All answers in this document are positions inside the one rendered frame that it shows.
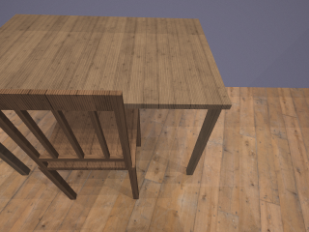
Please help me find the table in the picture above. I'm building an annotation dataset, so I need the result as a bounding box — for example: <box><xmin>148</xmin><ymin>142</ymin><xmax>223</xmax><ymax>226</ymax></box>
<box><xmin>0</xmin><ymin>14</ymin><xmax>232</xmax><ymax>176</ymax></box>

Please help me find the chair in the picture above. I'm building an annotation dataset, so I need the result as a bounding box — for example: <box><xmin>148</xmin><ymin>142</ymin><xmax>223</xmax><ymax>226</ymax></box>
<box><xmin>0</xmin><ymin>89</ymin><xmax>141</xmax><ymax>200</ymax></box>

